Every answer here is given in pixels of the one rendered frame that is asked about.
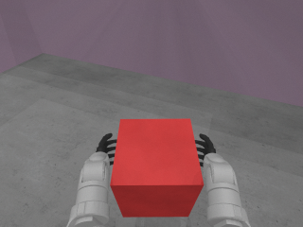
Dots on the right robot hand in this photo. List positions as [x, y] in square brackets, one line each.
[208, 147]

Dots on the carton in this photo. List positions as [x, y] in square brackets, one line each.
[156, 170]

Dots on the right robot forearm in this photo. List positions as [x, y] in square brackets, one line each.
[224, 201]

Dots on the left robot forearm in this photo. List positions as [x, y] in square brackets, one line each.
[91, 207]

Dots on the left robot hand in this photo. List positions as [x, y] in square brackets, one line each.
[103, 144]

